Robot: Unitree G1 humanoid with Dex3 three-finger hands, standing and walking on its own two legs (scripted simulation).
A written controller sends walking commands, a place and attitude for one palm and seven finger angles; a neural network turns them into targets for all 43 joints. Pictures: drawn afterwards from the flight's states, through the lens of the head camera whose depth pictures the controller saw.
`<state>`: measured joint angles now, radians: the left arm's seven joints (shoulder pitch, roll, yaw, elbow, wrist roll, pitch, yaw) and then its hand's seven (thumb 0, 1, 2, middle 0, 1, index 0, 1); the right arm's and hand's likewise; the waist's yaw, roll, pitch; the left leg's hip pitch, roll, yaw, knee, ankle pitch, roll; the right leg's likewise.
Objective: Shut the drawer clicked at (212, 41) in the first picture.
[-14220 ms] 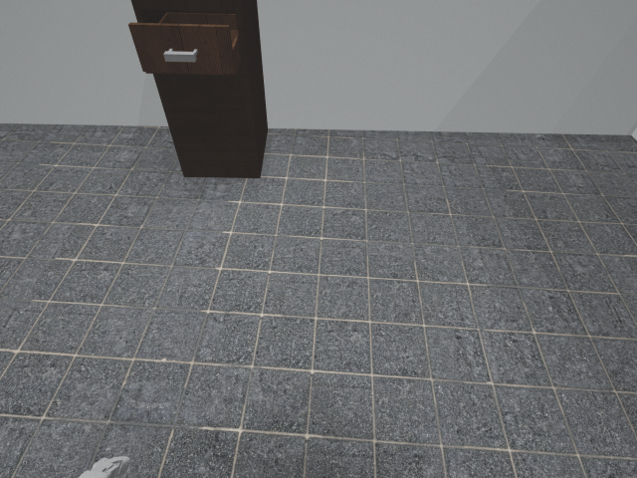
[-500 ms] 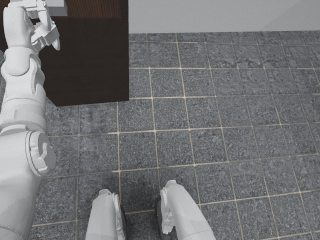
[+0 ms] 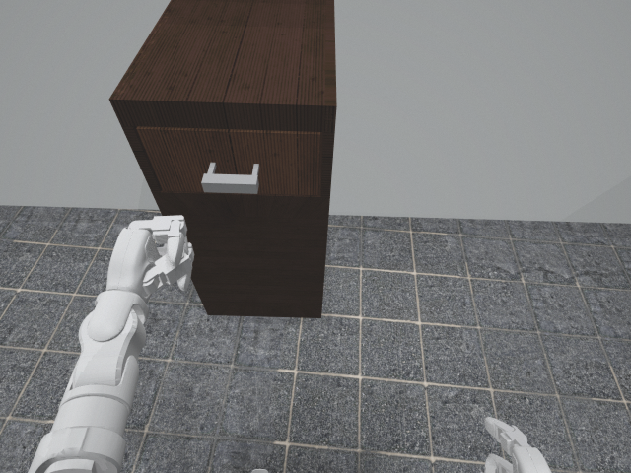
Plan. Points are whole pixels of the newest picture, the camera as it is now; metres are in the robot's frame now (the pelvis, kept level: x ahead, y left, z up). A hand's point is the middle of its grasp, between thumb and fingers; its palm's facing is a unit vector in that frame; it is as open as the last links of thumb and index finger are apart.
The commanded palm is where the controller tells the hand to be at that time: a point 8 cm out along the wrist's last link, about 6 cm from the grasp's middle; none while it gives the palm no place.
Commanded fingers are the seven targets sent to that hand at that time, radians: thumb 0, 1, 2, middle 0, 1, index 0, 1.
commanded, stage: draw the hand back to the body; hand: left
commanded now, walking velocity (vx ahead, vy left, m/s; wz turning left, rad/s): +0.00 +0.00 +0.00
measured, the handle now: (232, 175) +0.64 +0.17 -0.04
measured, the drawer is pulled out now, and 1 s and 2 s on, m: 0.00 0.00 0.00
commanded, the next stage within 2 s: step back with the hand held close in 0.84 s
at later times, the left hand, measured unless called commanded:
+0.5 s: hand (49, 332) +0.22 +0.23 +0.17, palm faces +0.31 -0.90 -0.30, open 3.3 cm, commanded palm +0.17 +0.28 +0.19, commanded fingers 0.00 0.90 0.90 -1.40 -1.60 -1.40 -1.60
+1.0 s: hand out of the picture +0.18 +0.24 +0.20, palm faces +0.42 -0.83 -0.37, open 3.3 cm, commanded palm +0.13 +0.28 +0.23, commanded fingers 0.00 0.90 0.90 -1.40 -1.60 -1.40 -1.60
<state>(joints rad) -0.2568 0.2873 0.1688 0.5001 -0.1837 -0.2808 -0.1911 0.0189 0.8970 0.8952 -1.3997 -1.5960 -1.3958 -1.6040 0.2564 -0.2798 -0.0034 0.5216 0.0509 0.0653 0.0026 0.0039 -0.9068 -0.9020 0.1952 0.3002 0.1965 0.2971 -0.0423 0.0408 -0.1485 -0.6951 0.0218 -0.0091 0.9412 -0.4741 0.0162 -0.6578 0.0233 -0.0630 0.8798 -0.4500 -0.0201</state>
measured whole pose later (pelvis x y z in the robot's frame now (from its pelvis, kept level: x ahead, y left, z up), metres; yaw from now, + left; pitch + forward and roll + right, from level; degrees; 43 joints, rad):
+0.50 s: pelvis +0.00 +0.01 +0.05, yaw +0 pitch -3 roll -1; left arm 0.32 0.31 0.17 -0.23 -0.08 -0.06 0.08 0.02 0.89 0.89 -1.40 -1.60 -1.40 -1.60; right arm 0.19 -0.22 0.07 0.57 0.03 -0.01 -0.08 0.01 -0.90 -0.90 0.20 0.30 0.20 0.30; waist 0.05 0.06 -0.01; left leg -0.15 -0.01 0.01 0.48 -0.28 0.03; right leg -0.13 0.00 -0.04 0.45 -0.27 0.00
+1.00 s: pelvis +0.00 +0.00 +0.05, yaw +1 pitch -5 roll -1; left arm 0.50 0.31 0.27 -0.44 -0.06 -0.08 0.10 0.02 0.89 0.89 -1.41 -1.60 -1.40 -1.60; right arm 0.21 -0.22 0.04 0.61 0.00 -0.10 -0.09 0.01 -0.90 -0.90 0.20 0.30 0.20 0.30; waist 0.07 0.07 0.02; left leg -0.10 0.00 0.00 0.44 -0.26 0.01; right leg -0.06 0.01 -0.06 0.39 -0.25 -0.02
